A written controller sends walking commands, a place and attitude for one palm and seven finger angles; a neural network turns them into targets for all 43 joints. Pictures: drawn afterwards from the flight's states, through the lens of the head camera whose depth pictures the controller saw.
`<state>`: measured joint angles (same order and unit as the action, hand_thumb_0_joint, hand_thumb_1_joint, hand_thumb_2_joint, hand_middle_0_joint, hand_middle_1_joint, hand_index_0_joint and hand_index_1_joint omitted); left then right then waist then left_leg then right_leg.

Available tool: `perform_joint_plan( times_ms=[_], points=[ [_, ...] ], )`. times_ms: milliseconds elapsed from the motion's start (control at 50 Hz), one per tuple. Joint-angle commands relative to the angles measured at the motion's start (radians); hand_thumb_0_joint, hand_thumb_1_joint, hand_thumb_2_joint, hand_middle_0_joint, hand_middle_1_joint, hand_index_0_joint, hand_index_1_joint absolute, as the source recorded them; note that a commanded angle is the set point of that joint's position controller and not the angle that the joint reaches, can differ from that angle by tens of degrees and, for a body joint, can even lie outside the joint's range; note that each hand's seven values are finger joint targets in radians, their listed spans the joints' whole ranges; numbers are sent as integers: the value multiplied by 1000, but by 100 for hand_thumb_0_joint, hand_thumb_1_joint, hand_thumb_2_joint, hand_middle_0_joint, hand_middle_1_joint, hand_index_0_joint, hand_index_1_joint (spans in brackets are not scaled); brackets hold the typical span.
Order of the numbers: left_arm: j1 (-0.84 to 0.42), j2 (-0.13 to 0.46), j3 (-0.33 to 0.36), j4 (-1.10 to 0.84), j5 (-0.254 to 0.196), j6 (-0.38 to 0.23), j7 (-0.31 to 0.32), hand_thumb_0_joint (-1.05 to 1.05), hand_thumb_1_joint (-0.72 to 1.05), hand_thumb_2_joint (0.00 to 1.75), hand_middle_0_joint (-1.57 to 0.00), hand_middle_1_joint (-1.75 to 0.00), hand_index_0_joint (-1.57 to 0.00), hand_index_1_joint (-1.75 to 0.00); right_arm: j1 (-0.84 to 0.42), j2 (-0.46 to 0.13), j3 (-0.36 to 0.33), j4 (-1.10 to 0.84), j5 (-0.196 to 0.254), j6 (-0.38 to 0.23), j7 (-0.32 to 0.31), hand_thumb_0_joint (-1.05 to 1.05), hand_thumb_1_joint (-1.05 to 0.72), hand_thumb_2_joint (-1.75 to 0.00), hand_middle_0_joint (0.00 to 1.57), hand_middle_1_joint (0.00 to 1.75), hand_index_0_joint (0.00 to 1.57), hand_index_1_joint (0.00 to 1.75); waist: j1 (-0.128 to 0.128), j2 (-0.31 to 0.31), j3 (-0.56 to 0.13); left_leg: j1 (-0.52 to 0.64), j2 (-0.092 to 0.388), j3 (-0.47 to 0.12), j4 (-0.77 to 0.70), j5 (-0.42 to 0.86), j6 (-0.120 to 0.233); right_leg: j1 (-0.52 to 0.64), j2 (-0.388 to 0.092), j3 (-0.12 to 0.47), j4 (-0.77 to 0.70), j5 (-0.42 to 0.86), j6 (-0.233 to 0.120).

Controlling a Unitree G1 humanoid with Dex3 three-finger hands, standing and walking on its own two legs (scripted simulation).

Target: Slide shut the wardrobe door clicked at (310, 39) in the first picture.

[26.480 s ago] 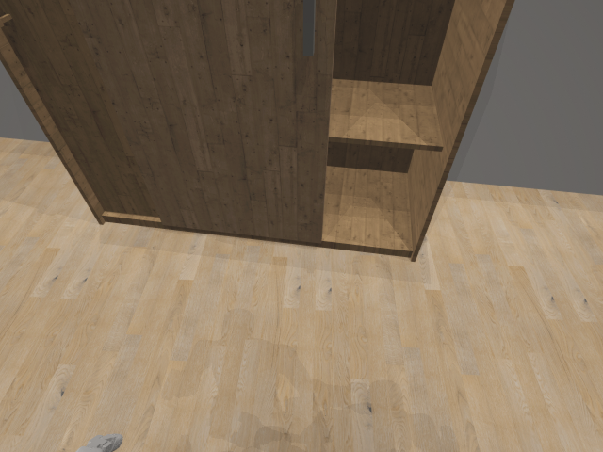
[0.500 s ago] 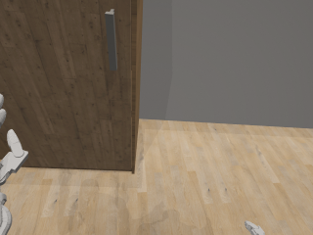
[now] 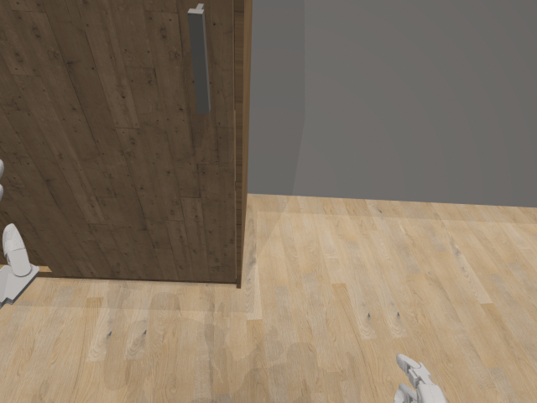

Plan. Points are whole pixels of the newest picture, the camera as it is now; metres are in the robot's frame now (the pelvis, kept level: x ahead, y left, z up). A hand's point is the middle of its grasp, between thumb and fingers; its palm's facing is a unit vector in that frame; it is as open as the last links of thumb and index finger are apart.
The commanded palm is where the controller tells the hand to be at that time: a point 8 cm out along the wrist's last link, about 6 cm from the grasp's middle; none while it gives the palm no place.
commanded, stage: stop stepping back and stand still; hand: left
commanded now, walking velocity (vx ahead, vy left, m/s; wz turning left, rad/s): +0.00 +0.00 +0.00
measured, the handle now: (202, 61) +0.68 +0.18 +0.20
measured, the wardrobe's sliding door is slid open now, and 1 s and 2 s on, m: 0.00 0.00 0.00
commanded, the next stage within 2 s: let the arm hang, fingers relaxed in 0.54 s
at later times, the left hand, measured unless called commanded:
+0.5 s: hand (20, 266) +0.21 +0.28 +0.17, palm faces +0.43 -0.79 -0.44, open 7.4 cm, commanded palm +0.15 +0.32 +0.19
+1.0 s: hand out of the picture +0.01 +0.20 -0.16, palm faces -0.04 -0.99 -0.16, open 7.2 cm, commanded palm none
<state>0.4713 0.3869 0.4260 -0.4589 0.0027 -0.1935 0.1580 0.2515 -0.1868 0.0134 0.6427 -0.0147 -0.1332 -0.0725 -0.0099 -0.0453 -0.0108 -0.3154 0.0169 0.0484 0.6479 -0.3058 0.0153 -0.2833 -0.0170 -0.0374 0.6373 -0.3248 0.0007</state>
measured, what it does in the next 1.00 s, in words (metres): stands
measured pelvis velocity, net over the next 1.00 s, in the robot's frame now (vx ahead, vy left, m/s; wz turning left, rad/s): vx -0.02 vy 0.02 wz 0.01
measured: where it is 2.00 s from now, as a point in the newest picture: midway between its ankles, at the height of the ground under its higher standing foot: outside the picture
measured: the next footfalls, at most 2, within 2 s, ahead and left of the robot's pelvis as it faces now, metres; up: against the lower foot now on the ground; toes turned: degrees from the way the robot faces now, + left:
none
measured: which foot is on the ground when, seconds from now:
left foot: down 0.00-1.00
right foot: down 0.00-1.00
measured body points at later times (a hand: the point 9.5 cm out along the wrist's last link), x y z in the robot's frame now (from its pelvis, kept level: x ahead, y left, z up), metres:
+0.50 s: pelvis +0.01 +0.02 +0.01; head +0.01 +0.03 +0.46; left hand +0.18 +0.32 +0.20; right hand +0.18 -0.21 -0.06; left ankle +0.03 +0.11 -0.72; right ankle +0.01 -0.12 -0.72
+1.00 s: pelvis -0.02 +0.02 +0.01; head +0.01 +0.03 +0.46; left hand +0.01 +0.25 -0.15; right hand +0.03 -0.25 -0.12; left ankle +0.03 +0.11 -0.72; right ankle +0.01 -0.12 -0.72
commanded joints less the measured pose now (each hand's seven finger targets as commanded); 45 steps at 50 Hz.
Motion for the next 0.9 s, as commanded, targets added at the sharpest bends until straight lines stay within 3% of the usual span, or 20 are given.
perform_joint_plan(
  times_ms=[0, 20, 60, 100, 140, 220, 340, 440, 540, 600, 620, 640, 660, 680, 720, 760, 780, 840, 880],
  points=[
    [8, 176, 116, -208, -18, -84, 17, 0, 90, 90, -20, -30, -20, -30, -84, -140, -63, -163, 14, -52, 11, 0, -90, -90, 20, 30, 20, 30, 4, 59, -97, -36, 65, -57, -90, 204, -1, 126, -95, 158, -169, 325, -54],
    [9, 181, 117, -202, -26, -83, 16, 0, 90, 90, -20, -30, -20, -30, -83, -132, -62, -160, 16, -46, 13, 0, -90, -90, 20, 30, 20, 30, -2, 21, -118, 11, 44, -33, -49, 176, -11, 89, -134, 207, -202, 335, -71],
    [6, 180, 121, -176, -32, -79, 17, 0, 90, 90, -20, -30, -20, -30, -84, -124, -57, -159, 15, -35, 8, 0, -90, -90, 20, 30, 20, 30, -6, 18, -120, 49, 38, -35, -69, 146, -11, 54, -149, 207, -225, 283, -75],
    [17, 172, 115, -157, -35, -72, 14, 0, 90, 90, -20, -30, -20, -30, -102, -130, -55, -168, 15, -27, 0, 0, -90, -90, 20, 30, 20, 30, 0, 79, -101, 80, 65, -59, -143, 205, -1, 40, -105, 149, -201, 263, -50],
    [9, 171, 109, -156, -33, -72, 11, 0, 90, 90, -20, -30, -20, -30, -114, -132, -50, -176, 18, -19, -5, 0, -90, -90, 20, 30, 20, 30, 8, 100, -99, 63, 105, -102, -212, 263, 13, 77, -52, 84, -162, 266, -17],
    [-30, 174, 94, -190, -28, -69, 10, 0, 90, 90, -20, -30, -20, -30, -124, -134, -48, -190, 19, -21, -13, 0, -90, -90, 20, 30, 20, 30, 15, 136, -101, 54, 116, -108, -251, 284, 13, 113, -35, 49, -145, 272, -3],
    [1, 174, 102, -205, -29, -69, 14, 0, 90, 90, -20, -30, -20, -30, -118, -134, -51, -197, 17, -20, -11, 0, -90, -90, 20, 30, 20, 30, 17, 115, -109, 35, 96, -88, -245, 227, 6, 136, -45, 66, -177, 276, -9],
    [8, 167, 99, -190, -30, -69, 14, 0, 90, 90, -20, -30, -20, -30, -122, -134, -51, -198, 17, -17, -12, 0, -90, -90, 20, 30, 20, 30, 16, 133, -86, 24, 90, -87, -263, 157, 3, 116, -45, 70, -197, 226, -10],
    [5, 161, 94, -171, -31, -67, 14, 0, 90, 90, -20, -30, -20, -30, -122, -134, -52, -195, 18, -17, -15, 0, -90, -90, 20, 30, 20, 30, 15, 89, -84, 23, 81, -86, -262, 97, 6, 105, -52, 84, -224, 197, -12],
    [-24, 167, 91, -192, -29, -68, 15, 0, 90, 90, -20, -30, -20, -30, -129, -143, -56, -196, 17, -18, -17, 0, -90, -90, 20, 30, 20, 30, 15, 111, -78, 10, 77, -89, -267, 76, 4, 105, -54, 84, -234, 169, -14],
    [-29, 31, -317, 597, 45, 96, -141, 0, 90, 90, -20, -30, -20, -30, -171, -352, -109, 66, 8, -49, 81, 0, -90, -90, 20, 30, 20, 30, -28, 113, -15, -41, 95, -118, -84, 277, 25, -1, -125, 53, -92, 354, -15],
    [-42, 24, -287, 614, 26, 170, -155, 0, 90, 90, -20, -30, -20, -30, -114, -280, -98, 41, 23, 21, 85, 0, -90, -90, 20, 30, 20, 30, -13, 129, -69, -9, 106, -101, -124, 248, 13, -16, -118, 83, -124, 235, -14],
    [-78, -2, -301, 644, 27, 182, -157, 0, 90, 90, -20, -30, -20, -30, -98, -257, -85, 45, 12, 43, 83, 0, -90, -90, 20, 30, 20, 30, -8, 98, -83, -25, 118, -132, -140, 198, 28, -36, -94, 52, -98, 121, -16],
    [-113, 4, -308, 687, 29, 187, -158, 0, 90, 90, -20, -30, -20, -30, -104, -266, -78, 44, 4, 59, 82, 0, -90, -90, 20, 30, 20, 30, -3, 83, -55, -68, 130, -170, -178, 158, 46, -34, -70, 37, -75, 52, -15],
    [-157, 36, -321, 796, 32, 190, -159, 0, 90, 90, -20, -30, -20, -30, -115, -288, -71, 59, -9, 76, 80, 0, -90, -90, 20, 30, 20, 30, 12, -28, -45, -102, 140, -212, -220, 144, 61, 30, -56, 42, -82, 54, -17],
    [-209, 69, -335, 929, 34, 187, -157, 0, 90, 90, -20, -30, -20, -30, -118, -292, -69, 94, -10, 92, 82, 0, -90, -90, 20, 30, 20, 30, 12, -117, -46, -62, 91, -166, -183, 151, 46, 42, -93, 88, -144, 106, -35],
    [-243, 73, -347, 995, 32, 190, -157, 0, 90, 90, -20, -30, -20, -30, -112, -285, -65, 116, -10, 102, 82, 0, -90, -90, 20, 30, 20, 30, 1, -129, -30, -29, 70, -147, -178, 121, 38, 8, -112, 111, -178, 77, -46],
    [-289, 58, -378, 1161, 24, 197, -151, 0, 90, 90, -20, -30, -20, -30, -103, -246, -47, 177, -14, 127, 84, 0, -90, -90, 20, 30, 20, 30, -8, 22, 23, 6, 60, -142, -238, 19, 29, -39, -106, 122, -230, -49, -45],
    [-281, 58, -383, 1252, 21, 193, -150, 0, 90, 90, -20, -30, -20, -30, -100, -247, -46, 216, -13, 129, 80, 0, -90, -90, 20, 30, 20, 30, -1, 99, 22, -2, 67, -153, -287, -51, 30, -11, -90, 120, -241, -61, -39]
  ],
)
